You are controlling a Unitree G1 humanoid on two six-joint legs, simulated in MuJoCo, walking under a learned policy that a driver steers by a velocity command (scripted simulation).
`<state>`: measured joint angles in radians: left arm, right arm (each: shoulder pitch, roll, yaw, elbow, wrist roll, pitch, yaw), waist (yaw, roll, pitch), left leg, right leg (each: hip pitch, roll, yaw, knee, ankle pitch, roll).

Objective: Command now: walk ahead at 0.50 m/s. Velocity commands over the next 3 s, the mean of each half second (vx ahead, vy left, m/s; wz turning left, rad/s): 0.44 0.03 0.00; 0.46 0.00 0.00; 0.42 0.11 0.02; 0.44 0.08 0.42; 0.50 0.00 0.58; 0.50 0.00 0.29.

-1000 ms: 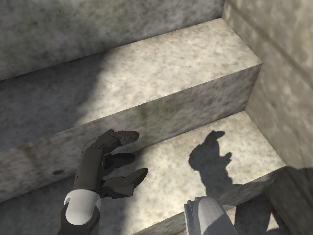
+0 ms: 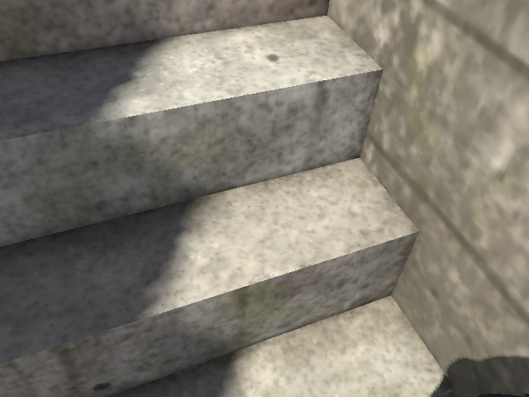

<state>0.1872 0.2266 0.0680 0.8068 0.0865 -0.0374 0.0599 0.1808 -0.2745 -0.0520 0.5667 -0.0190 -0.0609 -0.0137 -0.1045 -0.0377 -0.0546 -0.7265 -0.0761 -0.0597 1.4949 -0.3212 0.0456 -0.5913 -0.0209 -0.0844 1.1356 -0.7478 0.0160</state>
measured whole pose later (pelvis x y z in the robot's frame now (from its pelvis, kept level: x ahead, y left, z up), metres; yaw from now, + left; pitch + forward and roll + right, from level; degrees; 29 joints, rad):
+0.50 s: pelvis -0.02 -0.05 -0.12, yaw +5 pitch +8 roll +2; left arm 0.41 0.15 0.04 0.91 0.03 -0.08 0.07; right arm -0.16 -0.13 0.01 0.53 -0.05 -0.06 -0.04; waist 0.12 -0.07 0.02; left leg -1.09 -0.10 0.04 2.15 -0.73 0.06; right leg -0.16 -0.01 -0.07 0.32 -0.30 -0.04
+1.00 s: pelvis -0.01 +0.00 +0.01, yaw +2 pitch +0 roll +2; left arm 0.13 0.22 0.07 0.64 0.06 -0.03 0.02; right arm 0.25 -0.26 -0.09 0.87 -0.02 -0.01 -0.03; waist 0.05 -0.01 -0.07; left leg -0.64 -0.01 0.11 1.16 -0.75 0.11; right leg -0.96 0.15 0.18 1.90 -0.03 -0.07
